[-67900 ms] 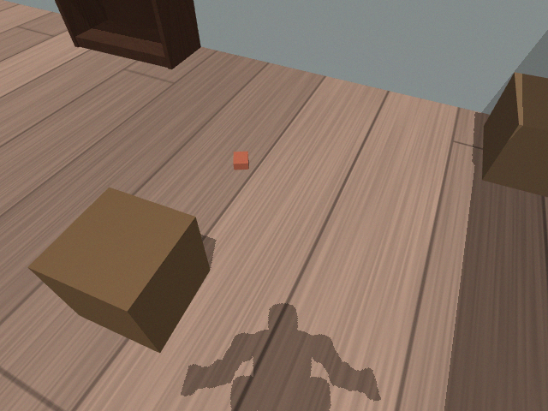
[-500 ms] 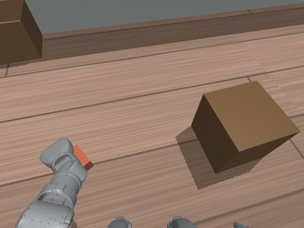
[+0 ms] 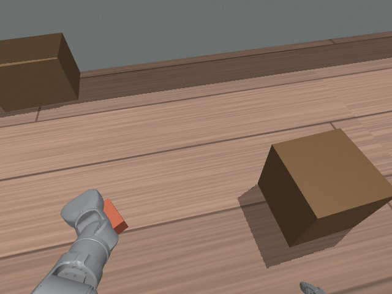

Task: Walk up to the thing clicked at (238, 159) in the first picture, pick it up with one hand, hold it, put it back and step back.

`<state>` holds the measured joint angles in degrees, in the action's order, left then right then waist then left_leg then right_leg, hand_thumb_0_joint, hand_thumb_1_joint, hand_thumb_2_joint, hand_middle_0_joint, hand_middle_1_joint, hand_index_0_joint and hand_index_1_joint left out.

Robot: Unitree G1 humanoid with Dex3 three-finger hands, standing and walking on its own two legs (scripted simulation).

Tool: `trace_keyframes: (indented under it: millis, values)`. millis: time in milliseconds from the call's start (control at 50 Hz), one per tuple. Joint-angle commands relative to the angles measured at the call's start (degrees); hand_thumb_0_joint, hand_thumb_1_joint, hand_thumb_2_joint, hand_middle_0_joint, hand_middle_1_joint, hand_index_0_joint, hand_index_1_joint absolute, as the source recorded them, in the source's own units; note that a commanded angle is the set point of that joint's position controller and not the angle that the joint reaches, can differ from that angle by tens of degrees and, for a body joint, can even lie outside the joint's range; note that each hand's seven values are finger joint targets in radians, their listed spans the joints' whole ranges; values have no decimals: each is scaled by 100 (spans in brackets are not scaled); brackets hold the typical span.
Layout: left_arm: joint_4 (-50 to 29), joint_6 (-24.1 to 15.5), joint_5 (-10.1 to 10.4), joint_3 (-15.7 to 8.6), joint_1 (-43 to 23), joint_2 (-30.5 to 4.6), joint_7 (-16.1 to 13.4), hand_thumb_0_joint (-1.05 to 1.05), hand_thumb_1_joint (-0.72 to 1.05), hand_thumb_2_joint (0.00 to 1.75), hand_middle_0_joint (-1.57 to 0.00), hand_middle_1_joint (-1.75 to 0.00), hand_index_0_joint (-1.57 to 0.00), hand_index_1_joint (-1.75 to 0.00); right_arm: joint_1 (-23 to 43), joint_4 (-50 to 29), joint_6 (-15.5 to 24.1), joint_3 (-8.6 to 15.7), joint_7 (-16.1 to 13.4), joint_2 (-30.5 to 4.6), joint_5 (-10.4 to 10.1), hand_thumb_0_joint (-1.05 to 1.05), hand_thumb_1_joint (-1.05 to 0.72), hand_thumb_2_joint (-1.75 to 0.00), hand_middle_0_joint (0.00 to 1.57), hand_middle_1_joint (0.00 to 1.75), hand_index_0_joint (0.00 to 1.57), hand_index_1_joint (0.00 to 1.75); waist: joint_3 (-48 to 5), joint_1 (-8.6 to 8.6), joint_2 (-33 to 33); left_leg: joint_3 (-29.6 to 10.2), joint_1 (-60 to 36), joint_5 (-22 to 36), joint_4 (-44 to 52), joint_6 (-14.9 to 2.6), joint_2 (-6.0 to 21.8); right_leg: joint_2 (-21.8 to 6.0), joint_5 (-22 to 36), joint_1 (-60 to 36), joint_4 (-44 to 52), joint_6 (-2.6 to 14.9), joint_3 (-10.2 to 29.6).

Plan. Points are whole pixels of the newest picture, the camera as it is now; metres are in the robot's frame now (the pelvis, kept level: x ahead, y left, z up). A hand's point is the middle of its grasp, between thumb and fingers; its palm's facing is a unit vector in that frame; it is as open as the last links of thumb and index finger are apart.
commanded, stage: hold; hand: left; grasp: from above
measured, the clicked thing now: (100, 225) +0.32 +0.25 -0.12
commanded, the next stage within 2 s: crouch in 1.68 s
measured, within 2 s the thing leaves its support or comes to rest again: neither
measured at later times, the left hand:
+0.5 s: hand (96, 220) +0.30 +0.23 -0.05, palm faces -0.33 -0.31 -0.89, open 10.5 cm
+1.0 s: hand (97, 221) +0.29 +0.22 -0.03, palm faces -0.30 -0.33 -0.90, open 10.6 cm
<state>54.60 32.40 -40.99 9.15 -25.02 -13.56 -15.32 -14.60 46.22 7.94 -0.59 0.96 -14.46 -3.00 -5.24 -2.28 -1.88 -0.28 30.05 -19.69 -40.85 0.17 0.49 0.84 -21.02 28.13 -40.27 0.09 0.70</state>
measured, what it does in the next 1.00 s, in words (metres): stands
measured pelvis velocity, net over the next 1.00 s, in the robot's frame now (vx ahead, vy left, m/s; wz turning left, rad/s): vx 0.00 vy -0.01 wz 0.00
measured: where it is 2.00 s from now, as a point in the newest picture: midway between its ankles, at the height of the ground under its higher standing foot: outside the picture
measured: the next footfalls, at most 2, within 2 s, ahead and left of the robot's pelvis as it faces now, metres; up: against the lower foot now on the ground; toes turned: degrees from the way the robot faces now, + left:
none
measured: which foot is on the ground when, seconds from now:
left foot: down 0.00-1.00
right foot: down 0.00-1.00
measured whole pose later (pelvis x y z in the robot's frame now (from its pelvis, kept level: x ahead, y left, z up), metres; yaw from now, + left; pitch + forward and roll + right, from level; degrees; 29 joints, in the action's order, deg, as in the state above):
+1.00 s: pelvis +0.00 -0.01 +0.02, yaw +0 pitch +3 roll +0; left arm 43.4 41.4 -40.5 13.6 -21.5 -11.5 -10.5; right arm -11.1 44.1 7.7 -2.0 3.3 -15.1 -3.6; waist -3.0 0.2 -3.1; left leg -0.1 19.2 -15.9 -31.8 0.5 0.5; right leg 0.8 -17.8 17.9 -32.4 0.5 0.9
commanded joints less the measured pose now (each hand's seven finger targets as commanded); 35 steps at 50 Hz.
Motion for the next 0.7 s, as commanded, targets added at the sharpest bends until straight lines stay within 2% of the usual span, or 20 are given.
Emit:
trace_keyframes:
  millis: [0, 80, 100, 120, 160, 180, 220, 260, 300, 360, 380, 420, 460, 500, 520, 560, 580, 600, 620, 680]
  values:
    - [-1003, 49, -253, -116, -2119, -1082, -245, 0, 38, 47, -77, -62, -79, -59, 107, -546, 243, 235, -15, -814, -9, 0, -89, -89, 20, 30, 20, 30, -1531, -25, 13, 34, -1142, 1680, 588, -19, -126, 129, 1724, -742, 560, 40, -74]
    - [-1152, 91, -242, -70, -2030, -1096, -176, 0, 40, 50, -79, -63, -81, -61, 189, -612, 249, 213, 18, -807, -19, 0, -89, -89, 20, 30, 20, 30, -1527, 70, 71, 70, -1194, 1756, 643, -44, -177, 89, 1896, -988, 709, 8, -37]
    - [-1062, 116, -279, -26, -2025, -1005, -160, 0, 38, 52, -79, -62, -81, -60, 203, -610, 245, 203, 33, -790, -16, 0, -89, -90, 20, 30, 20, 30, -1482, 17, 120, 83, -1182, 1777, 643, -59, -175, 90, 1952, -971, 726, -7, -18]
    - [-1284, 106, -290, -33, -2086, -1071, -152, 0, 39, 54, -80, -63, -82, -62, 234, -649, 243, 209, 37, -802, -25, 0, -89, -90, 20, 30, 20, 30, -1526, 75, 40, 88, -1253, 1732, 697, -47, -185, 85, 1892, -1023, 758, 2, -12]
    - [-1109, 173, -263, -26, -1950, -1009, -131, 0, 41, 51, -81, -63, -83, -61, 260, -630, 247, 201, 53, -799, -18, 0, -89, -89, 20, 30, 20, 30, -1468, 36, 133, 60, -1284, 1777, 740, -49, -157, 103, 1881, -1022, 759, 11, -30]
    - [-1373, 178, -258, 16, -1983, -1007, -107, 0, 40, 52, -80, -64, -82, -62, 321, -678, 236, 192, 62, -789, -27, 0, -90, -90, 20, 30, 20, 30, -1500, 111, 35, 80, -1383, 1793, 800, -40, -161, 100, 1876, -1102, 806, 25, -56]
    - [-1262, 239, -279, 52, -1969, -952, -78, 0, 38, 54, -79, -64, -80, -62, 349, -691, 224, 173, 63, -786, -37, 0, -90, -90, 20, 30, 20, 30, -1357, 81, 155, 76, -1339, 1726, 820, -55, -170, 97, 1872, -1070, 910, -10, -24]
    - [-1429, 265, -233, 57, -2006, -971, -63, 0, 39, 53, -80, -64, -81, -62, 350, -707, 233, 173, 88, -793, -25, 0, -89, -90, 20, 30, 20, 30, -1421, 63, 194, 89, -1398, 1770, 827, -85, -171, 83, 1948, -1160, 929, -12, -21]
    - [-1455, 291, -308, 41, -1962, -1047, -10, 0, 36, 55, -78, -64, -79, -63, 407, -723, 228, 176, 96, -801, -45, 0, -90, -90, 20, 30, 20, 30, -1485, 101, 77, 103, -1490, 1882, 869, -70, -166, 89, 2018, -1208, 926, -1, -14]
    - [-1557, 346, -299, 91, -1927, -969, 14, 0, 39, 55, -80, -65, -81, -63, 439, -758, 214, 164, 121, -788, -40, 0, -90, -90, 20, 30, 20, 30, -1449, 155, 139, 89, -1525, 1941, 906, -82, -157, 89, 2064, -1312, 974, 2, -35]
    - [-1545, 360, -314, 48, -1937, -1052, 20, 0, 38, 56, -79, -66, -80, -64, 444, -773, 218, 159, 122, -802, -51, 0, -90, -90, 20, 30, 20, 30, -1472, 133, 143, 90, -1525, 1938, 924, -77, -166, 92, 2071, -1331, 966, 0, -13]
    - [-1601, 400, -318, 142, -1997, -924, 58, 0, 38, 56, -79, -66, -80, -64, 477, -775, 217, 140, 133, -774, -42, 0, -90, -90, 20, 30, 20, 30, -1383, 115, 62, 106, -1561, 1974, 956, -86, -158, 91, 2109, -1291, 1014, 2, -29]
    - [-1684, 430, -319, 88, -1955, -1039, 52, 0, 37, 54, -78, -65, -79, -64, 505, -790, 217, 147, 138, -792, -48, 0, -90, -90, 20, 30, 20, 30, -1416, 168, 68, 95, -1615, 1937, 1010, -76, -149, 101, 2018, -1359, 1032, 22, -45]
    - [-1691, 476, -290, 172, -1913, -870, 77, 0, 36, 56, -77, -66, -78, -64, 561, -809, 219, 131, 149, -765, -51, 0, -90, -90, 20, 30, 20, 30, -1368, 156, 98, 91, -1645, 1981, 1034, -72, -145, 105, 2070, -1368, 1043, 15, -51]
    - [-1679, 491, -318, 167, -1981, -898, 99, 0, 37, 55, -79, -65, -80, -64, 518, -799, 225, 137, 156, -791, -50, 0, -90, -90, 20, 30, 20, 30, -1390, 127, 120, 96, -1655, 2010, 1015, -87, -147, 96, 2122, -1376, 1053, 7, -32]
    - [-1815, 513, -285, 106, -1960, -1007, 86, 0, 39, 55, -79, -66, -80, -65, 573, -828, 230, 133, 154, -782, -49, 0, -90, -90, 20, 30, 20, 30, -1366, 216, 31, 103, -1648, 1921, 1069, -71, -155, 94, 2007, -1424, 1094, 25, -42]
    - [-1659, 554, -300, 141, -1838, -920, 96, 0, 37, 55, -77, -66, -78, -65, 572, -827, 229, 123, 166, -782, -57, 0, -90, -90, 20, 30, 20, 30, -1336, 141, 105, 104, -1658, 1921, 1070, -84, -148, 95, 2020, -1396, 1088, 19, -31]
    - [-1737, 564, -309, 157, -1916, -921, 115, 0, 37, 57, -77, -68, -78, -66, 587, -825, 225, 133, 171, -781, -59, 0, -90, -90, 20, 30, 20, 30, -1318, 171, 71, 103, -1659, 1962, 1074, -79, -141, 97, 2056, -1421, 1105, 12, -37]
    - [-1731, 576, -271, 173, -1883, -872, 142, 0, 39, 56, -78, -67, -80, -65, 590, -831, 228, 134, 178, -792, -60, 0, -90, -90, 20, 30, 20, 30, -1356, 129, 102, 111, -1703, 1978, 1059, -90, -145, 89, 2087, -1430, 1095, 7, -20]
    - [-1902, 594, -284, 130, -1893, -1009, 170, 0, 41, 55, -80, -67, -82, -65, 616, -859, 241, 117, 170, -787, -56, 0, -90, -90, 20, 30, 20, 30, -1429, 205, 52, 97, -1757, 2099, 1082, -76, -139, 101, 2172, -1503, 1077, 20, -52]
